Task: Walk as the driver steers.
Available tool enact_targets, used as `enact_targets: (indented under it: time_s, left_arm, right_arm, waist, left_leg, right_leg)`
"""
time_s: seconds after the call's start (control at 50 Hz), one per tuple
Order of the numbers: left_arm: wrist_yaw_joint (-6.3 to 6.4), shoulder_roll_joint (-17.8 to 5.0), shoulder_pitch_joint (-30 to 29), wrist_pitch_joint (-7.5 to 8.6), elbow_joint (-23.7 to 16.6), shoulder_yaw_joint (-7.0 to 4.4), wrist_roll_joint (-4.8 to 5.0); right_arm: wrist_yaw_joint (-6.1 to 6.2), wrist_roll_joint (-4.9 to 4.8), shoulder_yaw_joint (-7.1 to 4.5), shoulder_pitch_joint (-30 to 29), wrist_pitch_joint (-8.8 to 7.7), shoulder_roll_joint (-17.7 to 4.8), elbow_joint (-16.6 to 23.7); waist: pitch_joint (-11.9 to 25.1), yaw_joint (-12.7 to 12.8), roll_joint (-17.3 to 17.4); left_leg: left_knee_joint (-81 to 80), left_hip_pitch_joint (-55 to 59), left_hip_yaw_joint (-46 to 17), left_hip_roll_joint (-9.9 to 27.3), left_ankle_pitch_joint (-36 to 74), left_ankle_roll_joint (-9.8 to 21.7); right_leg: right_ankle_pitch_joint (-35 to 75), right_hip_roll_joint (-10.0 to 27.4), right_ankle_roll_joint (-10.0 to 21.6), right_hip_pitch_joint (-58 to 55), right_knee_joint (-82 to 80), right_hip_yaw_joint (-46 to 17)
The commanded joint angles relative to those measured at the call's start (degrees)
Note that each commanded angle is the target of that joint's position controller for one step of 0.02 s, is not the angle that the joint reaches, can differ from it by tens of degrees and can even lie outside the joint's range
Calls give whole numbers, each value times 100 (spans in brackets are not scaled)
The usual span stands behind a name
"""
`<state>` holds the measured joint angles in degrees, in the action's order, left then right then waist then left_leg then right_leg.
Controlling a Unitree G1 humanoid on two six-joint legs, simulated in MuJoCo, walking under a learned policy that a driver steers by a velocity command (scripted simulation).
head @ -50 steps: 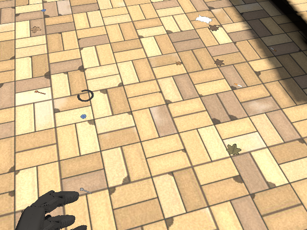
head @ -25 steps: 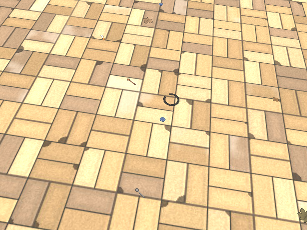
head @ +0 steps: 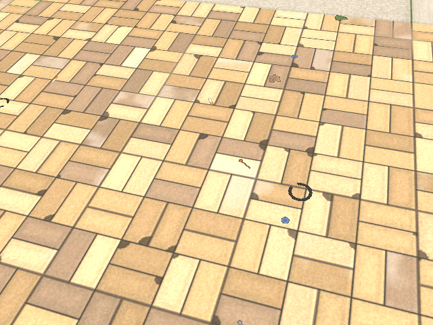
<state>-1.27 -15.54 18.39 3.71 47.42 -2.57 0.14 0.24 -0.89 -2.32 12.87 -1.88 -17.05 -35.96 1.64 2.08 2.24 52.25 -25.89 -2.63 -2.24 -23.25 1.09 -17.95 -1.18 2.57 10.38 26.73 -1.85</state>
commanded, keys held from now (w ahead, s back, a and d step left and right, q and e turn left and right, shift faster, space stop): w+e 0.74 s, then w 0.04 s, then w+q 0.22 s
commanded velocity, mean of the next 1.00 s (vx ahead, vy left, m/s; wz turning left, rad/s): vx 0.47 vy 0.00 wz -0.38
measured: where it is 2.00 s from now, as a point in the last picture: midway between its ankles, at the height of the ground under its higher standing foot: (307, 204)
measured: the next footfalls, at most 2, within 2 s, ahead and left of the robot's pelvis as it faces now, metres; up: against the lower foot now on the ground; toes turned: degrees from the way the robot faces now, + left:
left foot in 0.28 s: +0.26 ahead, +0.14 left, +0.00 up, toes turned -11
right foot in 0.76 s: +0.46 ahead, -0.21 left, +0.00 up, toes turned -27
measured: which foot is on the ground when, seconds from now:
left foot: up 0.00-0.26, down 0.28-0.76, up 0.78-1.00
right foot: down 0.00-0.28, up 0.30-0.74, down 0.76-1.00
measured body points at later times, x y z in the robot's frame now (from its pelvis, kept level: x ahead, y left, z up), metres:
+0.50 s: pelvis +0.22 +0.03 +0.00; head +0.24 +0.03 +0.45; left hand +0.41 +0.28 -0.10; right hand +0.24 -0.26 -0.10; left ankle +0.22 +0.15 -0.74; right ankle +0.21 -0.12 -0.66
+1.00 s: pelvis +0.45 -0.12 +0.00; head +0.48 -0.15 +0.45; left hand +0.66 +0.08 -0.10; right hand +0.46 -0.43 -0.11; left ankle +0.59 +0.01 -0.65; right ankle +0.43 -0.19 -0.74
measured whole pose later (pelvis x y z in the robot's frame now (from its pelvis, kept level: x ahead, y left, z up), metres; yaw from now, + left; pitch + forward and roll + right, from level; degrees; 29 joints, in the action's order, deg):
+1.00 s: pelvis +0.45 -0.12 +0.00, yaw -26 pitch +0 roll -1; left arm -1.7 -15.1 15.9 4.6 41.3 -2.7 -0.6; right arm -0.2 -1.4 -2.8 11.4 -3.6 -18.0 -43.0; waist -3.3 1.3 2.4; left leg 62.2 -36.8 -2.8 7.3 -12.6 -0.8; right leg -10.0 -4.6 5.4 10.3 19.7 3.5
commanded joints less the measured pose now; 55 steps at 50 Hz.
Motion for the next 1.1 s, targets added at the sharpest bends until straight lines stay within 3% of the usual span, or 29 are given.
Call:
enact_targets:
  time_s: [0.02,0.08,0.12,0.16,0.2,0.24,0.26,0.28,0.3,0.32,0.34,0.38,0.42,0.48,0.56,0.66,0.7,0.72,0.74,0.76,0.78,0.8,0.82,0.84,0.86,0.9,0.94,1.02,1.1]
  left_arm:
    - [110,-923,87,70,-344,-190,71]
    - [202,-850,294,-22,-326,-186,86]
    - [239,-951,413,-69,-320,-221,89]
    - [243,-1062,583,-98,-301,-264,120]
    - [242,-1140,612,-116,-316,-303,173]
    - [242,-1150,446,-126,-373,-327,194]
    - [230,-1038,403,-115,-417,-304,162]
    - [198,-735,280,-86,-540,-215,77]
    - [230,-176,587,-24,-788,-52,89]
    - [246,-431,806,17,-840,-91,236]
    - [233,-862,517,-11,-790,-223,311]
    - [195,-793,47,-62,-813,-235,204]
    - [136,-609,-58,-148,-863,-235,183]
    - [89,-394,-331,-235,-1038,-173,137]
    - [-50,-326,-889,-174,-1237,-94,105]
    - [-208,-432,-1696,-159,-1598,-90,117]
    - [-225,-596,-1643,-191,-1693,-173,91]
    - [-213,-752,-1319,-222,-1661,-263,83]
    - [-178,-979,-522,-255,-1478,-411,103]
    - [-83,-1317,481,-312,-1225,-598,124]
    - [10,-1996,534,-296,-1200,-689,173]
    - [-23,-1655,664,-184,-1425,-538,130]
    - [-68,-1252,502,-101,-1318,-424,51]
    - [-67,-1146,195,-49,-1274,-378,58]
    - [-54,-939,-203,-19,-1262,-305,31]
    - [-41,-704,-534,63,-1270,-214,-91]
    - [-39,-726,-544,182,-1121,-223,-68]
    - [37,-757,-421,264,-850,-240,-114]
    - [95,-840,-362,254,-705,-242,-87]
  right_arm:
    - [-42,87,-249,-868,-350,-657,655]
    - [-142,87,-127,-1157,-432,-203,681]
    - [-188,42,-86,-1396,-457,-82,705]
    - [-218,-15,-116,-1549,-471,-171,728]
    - [-215,-76,-189,-1469,-489,-358,723]
    - [-165,-109,-294,-1027,-503,-565,616]
    - [-102,-83,-385,-527,-502,-725,490]
    - [-29,-12,-482,300,-501,-981,379]
    - [4,158,-605,1090,-426,-1536,238]
    - [-68,187,-530,1110,-404,-1262,149]
    - [-74,130,-394,737,-400,-806,148]
    - [-67,117,-282,264,-373,-423,73]
    - [-57,165,-263,3,-410,-328,-14]
    - [-50,118,-328,-51,-499,-463,-177]
    - [-19,93,-398,-77,-475,-722,-352]
    - [2,-53,-493,270,-362,-1046,-607]
    - [10,-98,-540,320,-282,-1223,-655]
    - [19,-128,-563,332,-233,-1315,-660]
    - [31,-158,-544,286,-182,-1300,-648]
    - [56,-87,-438,445,-195,-1082,-620]
    - [-3,201,-152,1009,-267,-228,-343]
    - [-70,51,-113,877,-450,-496,-378]
    - [-106,-224,-248,250,-509,-958,-282]
    - [-89,-240,-194,29,-541,-869,-213]
    - [-40,-109,-186,-54,-529,-815,-286]
    - [-53,-69,-217,291,-377,-801,-451]
    - [-49,-57,-181,462,-222,-603,-578]
    - [-26,-45,-150,-46,-137,-445,-482]
    - [-146,-40,-88,-581,-215,-273,-361]
  waist:
    - [-769,139,-954]
    - [-528,227,-957]
    - [-520,313,-1022]
    - [-533,362,-1066]
    - [-504,248,-1137]
    - [-365,-111,-1162]
    - [-85,-387,-1091]
    - [577,-815,-780]
    - [1610,-897,804]
    - [1591,-734,1583]
    - [713,-675,987]
    - [-81,-503,409]
    - [-350,-306,521]
    - [-508,-225,310]
    - [-591,-337,138]
    - [-750,-543,0]
    - [-541,-397,111]
    - [-253,-175,199]
    - [185,303,157]
    - [704,753,-92]
    - [1157,158,-1788]
    - [2372,403,-1395]
    - [1577,583,-833]
    - [881,392,-647]
    - [479,167,-363]
    - [287,-180,-584]
    - [156,-281,-492]
    - [-328,-142,-411]
    - [-534,95,-437]
  left_leg:
    - [189,-2269,-162,491,673,-132]
    - [-841,-1357,159,264,1354,-348]
    - [-1535,-716,254,116,1593,-445]
    - [-1959,-249,256,25,1668,-488]
    - [-2274,213,122,46,1757,-424]
    - [-2627,996,86,98,1759,-224]
    - [-2788,1806,111,132,1697,-72]
    - [-2715,3097,-427,767,1512,236]
    - [-2968,4933,-2513,2208,394,917]
    - [-3655,4646,-4048,2690,-617,1283]
    - [-3751,3948,-3368,2516,-842,1153]
    - [-3906,2856,-1874,1965,408,946]
    - [-4192,2210,-1047,1703,1237,869]
    - [-4449,1979,-435,1756,1993,1007]
    - [-4501,2015,406,1639,2493,923]
    - [-4306,2564,947,1807,2864,689]
    - [-3694,2881,1161,1829,4425,578]
    - [-3032,2948,1282,1784,5413,510]
    - [-1929,2684,1471,1635,5929,375]
    - [-438,1582,1500,1441,5123,169]
    - [1830,-946,1371,515,-230,-219]
    - [2799,-1476,-69,132,-1156,-222]
    - [2879,-1943,-234,431,-645,-124]
    - [2464,-1938,-141,708,-181,-26]
    - [2037,-1657,-110,964,195,-19]
    - [1692,-919,-204,1167,638,-41]
    - [1422,-773,-166,1178,849,-140]
    - [375,-1329,-354,1032,2055,-289]
    - [-994,-1139,-46,821,3176,-231]
  right_leg:
    - [-630,1543,1027,-1193,-1815,-2383]
    - [675,1061,883,-842,-1706,-1538]
    - [951,948,839,-472,-1621,-1330]
    - [940,1011,837,-267,-1504,-1438]
    - [845,1177,778,-199,-1389,-1751]
    - [1188,1199,601,-81,-1032,-1836]
    - [1703,972,450,108,-483,-1695]
    - [1463,627,244,681,829,-1414]
    - [-214,-127,-148,2331,2896,-616]
    - [-1512,-15,-214,3111,4033,-709]
    - [-1064,319,-187,3440,4492,-744]
    - [-315,635,-191,3277,4328,-518]
    - [55,818,-215,2937,4073,-461]
    - [411,860,-330,3059,3611,-387]
    - [1557,824,-334,2853,2229,-187]
    - [1637,648,-25,2598,1163,226]
    - [1107,343,200,2179,1011,520]
    - [820,97,343,1640,995,707]
    - [934,-190,536,532,740,849]
    - [1090,-150,766,-1203,660,433]
    - [432,1472,1647,-3146,311,-2556]
    - [-582,2254,2189,-3536,-780,-4739]
    - [-422,2120,1795,-3048,-981,-3890]
    - [58,1923,1560,-2196,-960,-3040]
    - [747,1718,1363,-1380,-958,-2387]
    - [1576,1476,1264,-469,-1266,-1656]
    - [1954,1444,1295,-131,-1575,-1136]
    - [2166,1246,1052,-182,-1926,-179]
    - [2120,1159,770,-398,-2086,480]
Keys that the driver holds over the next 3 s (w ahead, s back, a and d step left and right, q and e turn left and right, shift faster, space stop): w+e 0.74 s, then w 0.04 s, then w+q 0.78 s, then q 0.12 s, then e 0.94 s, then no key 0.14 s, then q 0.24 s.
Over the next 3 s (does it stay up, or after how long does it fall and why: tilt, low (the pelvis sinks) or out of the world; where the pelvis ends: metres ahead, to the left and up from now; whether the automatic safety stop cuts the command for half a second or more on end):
stays up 0.98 -0.27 -0.01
